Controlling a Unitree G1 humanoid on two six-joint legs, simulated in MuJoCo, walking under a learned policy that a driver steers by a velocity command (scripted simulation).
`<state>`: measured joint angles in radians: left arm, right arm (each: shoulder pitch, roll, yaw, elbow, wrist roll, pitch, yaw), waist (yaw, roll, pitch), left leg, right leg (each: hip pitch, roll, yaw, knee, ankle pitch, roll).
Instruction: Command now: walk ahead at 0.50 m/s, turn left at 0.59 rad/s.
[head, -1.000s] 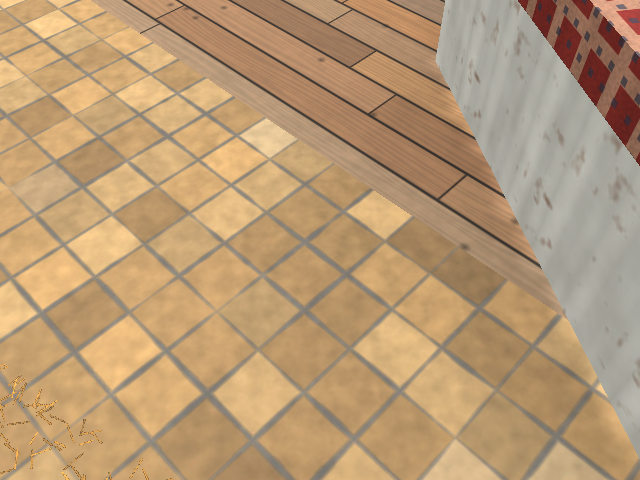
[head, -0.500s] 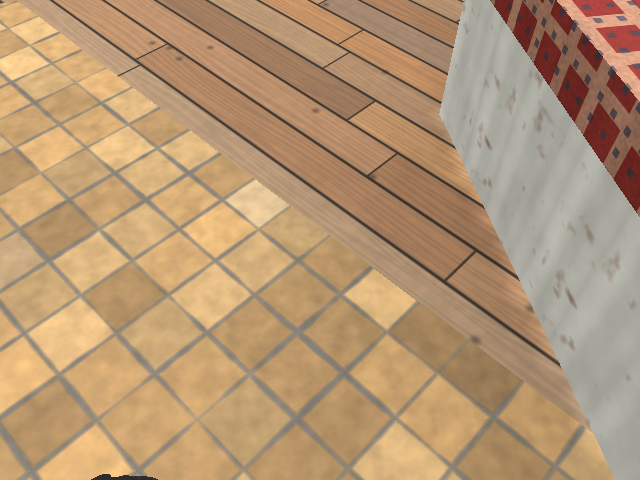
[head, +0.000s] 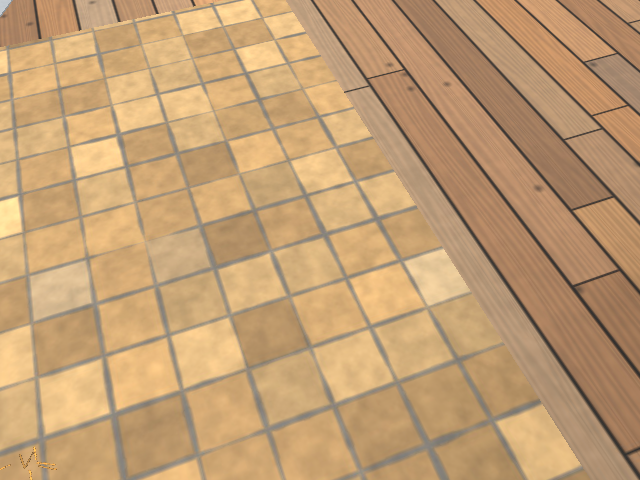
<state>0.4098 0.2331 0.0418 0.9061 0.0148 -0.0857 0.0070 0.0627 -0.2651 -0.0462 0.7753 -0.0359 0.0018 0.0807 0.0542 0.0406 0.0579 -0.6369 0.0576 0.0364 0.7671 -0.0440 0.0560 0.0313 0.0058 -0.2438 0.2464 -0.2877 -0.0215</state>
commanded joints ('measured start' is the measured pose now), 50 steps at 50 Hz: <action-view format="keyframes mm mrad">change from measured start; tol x32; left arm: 1 -2 157 32 -35 -2 -7 11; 29 -485 109 -3 -251 13 43 -44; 35 72 320 65 -118 42 12 6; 50 -44 122 1 16 -9 0 -19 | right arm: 1 -109 -34 3 -91 -6 -8 9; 7 332 -169 -61 34 -26 -25 -42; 36 478 -111 -17 129 32 -85 -94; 50 100 -8 32 77 13 -46 -58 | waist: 1 -11 -117 47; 9 -183 55 -349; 50 -42 -145 -45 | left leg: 1 38 -13 56 -106 -24 28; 6 439 -162 110 -243 -183 145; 8 990 251 -596 -348 -283 327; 17 493 59 -312 -563 170 231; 33 696 60 -244 -234 730 91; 36 111 -204 -161 509 -459 32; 50 227 -57 24 -78 2 -47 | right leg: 1 -16 -277 60 -64 509 -99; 6 3 -279 -25 457 974 -69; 7 -197 -256 -27 756 680 -35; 8 -654 -61 17 1100 -261 31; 9 -762 -24 232 1188 -256 30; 33 -264 38 184 235 143 -73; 36 241 -422 990 37 10 -276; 50 -165 -141 224 10 886 -142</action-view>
